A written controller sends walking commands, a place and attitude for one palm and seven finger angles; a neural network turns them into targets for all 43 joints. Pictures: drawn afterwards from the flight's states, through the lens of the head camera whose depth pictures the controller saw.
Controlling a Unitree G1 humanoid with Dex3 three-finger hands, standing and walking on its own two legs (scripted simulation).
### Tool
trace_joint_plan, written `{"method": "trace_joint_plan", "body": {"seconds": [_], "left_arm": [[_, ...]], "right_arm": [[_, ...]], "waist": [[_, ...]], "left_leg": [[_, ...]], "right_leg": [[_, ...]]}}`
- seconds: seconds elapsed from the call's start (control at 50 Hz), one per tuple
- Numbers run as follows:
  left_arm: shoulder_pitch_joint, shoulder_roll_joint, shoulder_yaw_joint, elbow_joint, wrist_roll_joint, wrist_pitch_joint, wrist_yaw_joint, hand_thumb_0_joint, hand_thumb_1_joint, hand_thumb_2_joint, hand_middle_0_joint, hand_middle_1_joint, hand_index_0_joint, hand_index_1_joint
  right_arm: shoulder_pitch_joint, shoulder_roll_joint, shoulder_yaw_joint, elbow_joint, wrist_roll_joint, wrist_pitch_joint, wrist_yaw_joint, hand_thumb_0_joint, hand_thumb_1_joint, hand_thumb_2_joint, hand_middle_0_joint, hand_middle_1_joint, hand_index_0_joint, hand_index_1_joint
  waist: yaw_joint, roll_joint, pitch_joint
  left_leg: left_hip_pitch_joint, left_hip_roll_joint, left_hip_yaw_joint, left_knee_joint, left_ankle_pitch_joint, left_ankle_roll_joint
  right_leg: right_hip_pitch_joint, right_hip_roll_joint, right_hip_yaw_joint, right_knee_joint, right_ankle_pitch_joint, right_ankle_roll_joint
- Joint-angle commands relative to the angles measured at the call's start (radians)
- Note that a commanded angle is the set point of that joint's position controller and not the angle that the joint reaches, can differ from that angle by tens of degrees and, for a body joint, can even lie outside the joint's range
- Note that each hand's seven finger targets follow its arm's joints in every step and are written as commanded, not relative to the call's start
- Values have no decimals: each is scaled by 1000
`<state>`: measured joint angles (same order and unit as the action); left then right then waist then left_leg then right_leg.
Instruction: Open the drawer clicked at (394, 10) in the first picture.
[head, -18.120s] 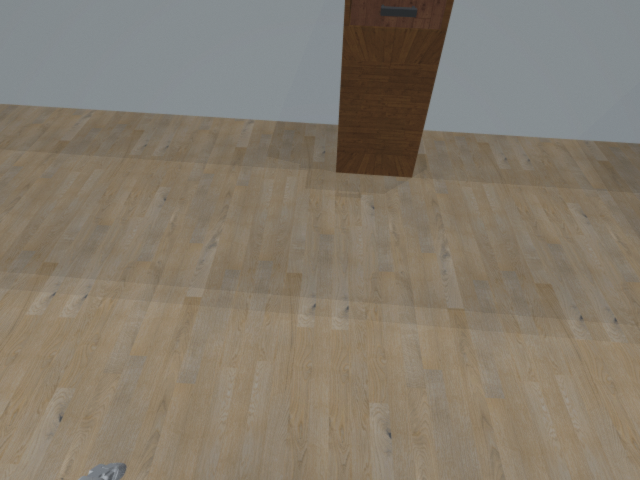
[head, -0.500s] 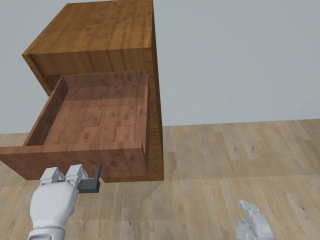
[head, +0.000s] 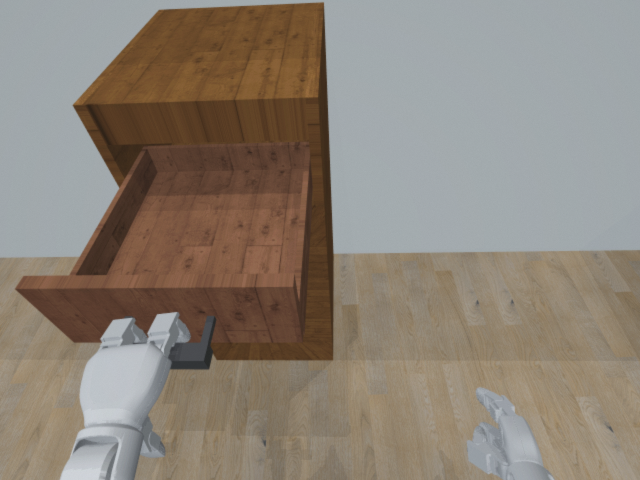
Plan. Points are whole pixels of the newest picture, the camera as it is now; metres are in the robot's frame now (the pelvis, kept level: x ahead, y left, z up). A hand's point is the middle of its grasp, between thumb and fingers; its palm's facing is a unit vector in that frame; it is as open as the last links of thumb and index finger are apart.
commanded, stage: lift the hand off the handle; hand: left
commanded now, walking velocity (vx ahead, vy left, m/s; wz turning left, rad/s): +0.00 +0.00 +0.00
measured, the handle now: (163, 339) +0.27 +0.24 +0.03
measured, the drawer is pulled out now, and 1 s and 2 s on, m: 0.30 0.30 0.30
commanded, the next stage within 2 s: draw the hand back to the body in 1.58 s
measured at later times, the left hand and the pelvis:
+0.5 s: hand (152, 373) +0.22 +0.24 +0.02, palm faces +0.02 -0.06 -1.00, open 13.4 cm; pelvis -0.01 +0.00 +0.00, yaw +1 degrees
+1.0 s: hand (129, 343) +0.23 +0.24 +0.10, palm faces +0.08 -0.07 -0.99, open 13.3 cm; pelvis +0.00 +0.01 +0.02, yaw +2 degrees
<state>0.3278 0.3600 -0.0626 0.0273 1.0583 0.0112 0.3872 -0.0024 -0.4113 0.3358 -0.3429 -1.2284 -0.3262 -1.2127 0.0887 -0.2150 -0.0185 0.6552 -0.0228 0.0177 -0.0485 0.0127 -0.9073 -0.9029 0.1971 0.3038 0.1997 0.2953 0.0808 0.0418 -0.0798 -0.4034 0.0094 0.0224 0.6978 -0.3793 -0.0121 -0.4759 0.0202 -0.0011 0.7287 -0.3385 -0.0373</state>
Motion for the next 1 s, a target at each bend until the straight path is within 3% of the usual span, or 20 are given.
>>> {"method": "trace_joint_plan", "body": {"seconds": [0.0, 0.08, 0.22, 0.28, 0.32, 0.4, 0.44, 0.46, 0.52, 0.58, 0.62, 0.78, 0.8, 0.92, 0.98], "left_arm": [[-116, 145, 114, -177, 1, 26, 50, 0, -500, 300, -300, -1200, -300, -1200], [-183, 153, 98, -154, 18, 37, 53, 0, -500, 300, -300, -1200, -300, -1200], [-320, 167, 86, -74, 9, 40, 40, 0, -500, 300, -300, -1200, -300, -1200], [-344, 181, 95, -90, 8, 34, 34, 0, -500, 300, -300, -1200, -300, -1200], [-382, 179, 82, -121, -1, 35, 32, 0, -500, 300, -300, -1200, -300, -1200], [-384, 175, 80, -179, -23, 28, 20, 0, -500, 300, -300, -1200, -300, -1200], [-407, 208, 107, -198, -25, 18, 16, 0, -500, 300, -300, -1200, -300, -1200], [-379, 219, 122, -206, -23, 21, 13, 0, -500, 300, -300, -1200, -300, -1200], [-386, 175, 73, -232, -29, 27, -3, 0, -500, 300, -300, -1200, -300, -1200], [-393, 207, 93, -258, -33, 39, -24, 0, -500, 300, -300, -1200, -300, -1200], [-411, 183, 64, -286, -39, 46, -41, 0, -500, 300, -300, -1200, -300, -1200], [-418, 219, 83, -372, -55, 49, -100, 0, -500, 300, -300, -1200, -300, -1200], [-401, 250, 118, -380, -61, 50, -104, 0, -500, 300, -300, -1200, -300, -1200], [-372, 229, 92, -431, -81, 72, -157, 0, -500, 300, -300, -1200, -300, -1200], [-398, 251, 105, -430, -87, 83, -184, 0, -500, 300, -300, -1200, -300, -1200]], "right_arm": [[-126, -100, -35, -151, -4, -57, 0, 0, -900, -900, 200, 300, 200, 300], [-128, -102, -31, -147, -7, -61, -4, 0, -900, -900, 200, 300, 200, 300], [-120, -101, -29, -128, 2, -65, -23, 0, -900, -900, 200, 300, 200, 300], [-117, -103, -30, -131, 3, -67, -25, 0, -900, -900, 200, 300, 200, 300], [-120, -100, -29, -130, 4, -67, -27, 0, -900, -900, 200, 300, 200, 300], [-127, -99, -26, -141, 6, -74, -28, 0, -900, -900, 200, 300, 200, 300], [-127, -99, -27, -135, 4, -78, -32, 0, -900, -900, 200, 300, 200, 300], [-130, -100, -27, -138, 2, -76, -31, 0, -900, -900, 200, 300, 200, 300], [-138, -93, -22, -140, 6, -77, -25, 0, -900, -900, 200, 300, 200, 300], [-143, -96, -17, -143, 8, -72, -23, 0, -900, -900, 200, 300, 200, 300], [-148, -93, -14, -147, 9, -70, -21, 0, -900, -900, 200, 300, 200, 300], [-158, -90, -3, -153, 7, -63, -14, 0, -900, -900, 200, 300, 200, 300], [-160, -91, -7, -147, 8, -57, -15, 0, -900, -900, 200, 300, 200, 300], [-178, -93, 6, -156, 13, -38, -3, 0, -900, -900, 200, 300, 200, 300], [-187, -91, 17, -154, 15, -35, -2, 0, -900, -900, 200, 300, 200, 300]], "waist": [[9, -24, -146], [2, -36, -135], [-6, -60, -141], [5, -38, -169], [-1, -8, -180], [4, -21, -182], [3, -41, -181], [13, -24, -186], [6, -8, -157], [14, -6, -156], [10, 7, -146], [20, -5, -149], [27, 7, -141], [28, 7, -114], [24, -15, -99]], "left_leg": [[18, -56, 5, -81, 201, 27], [14, -56, 5, -82, 171, 30], [-3, -62, 7, -88, 124, 35], [18, -59, 4, -100, 147, 34], [37, -61, 3, -107, 161, 32], [65, -59, -3, -128, 175, 36], [75, -59, -3, -133, 187, 37], [85, -59, -1, -139, 199, 35], [105, -57, -1, -157, 192, 35], [124, -55, -4, -180, 204, 34], [143, -55, -6, -192, 218, 35], [201, -54, -8, -224, 274, 38], [205, -54, -7, -234, 281, 35], [229, -54, -5, -264, 325, 34], [239, -51, -6, -276, 321, 36]], "right_leg": [[122, 5, 30, -131, 190, 3], [102, 4, 28, -137, 145, 5], [106, -3, 32, -156, 83, 11], [124, 0, 28, -154, 98, 7], [134, 0, 24, -155, 110, 6], [158, -1, 14, -172, 110, 8], [170, -1, 16, -179, 125, 10], [183, 0, 22, -188, 128, 9], [170, -1, 9, -199, 110, 10], [198, 0, 9, -214, 111, 8], [202, 1, -3, -219, 121, 8], [262, -1, -4, -256, 168, 11], [280, 2, 0, -266, 183, 8], [314, -2, -8, -294, 230, 12], [323, -4, -14, -311, 214, 14]]}}
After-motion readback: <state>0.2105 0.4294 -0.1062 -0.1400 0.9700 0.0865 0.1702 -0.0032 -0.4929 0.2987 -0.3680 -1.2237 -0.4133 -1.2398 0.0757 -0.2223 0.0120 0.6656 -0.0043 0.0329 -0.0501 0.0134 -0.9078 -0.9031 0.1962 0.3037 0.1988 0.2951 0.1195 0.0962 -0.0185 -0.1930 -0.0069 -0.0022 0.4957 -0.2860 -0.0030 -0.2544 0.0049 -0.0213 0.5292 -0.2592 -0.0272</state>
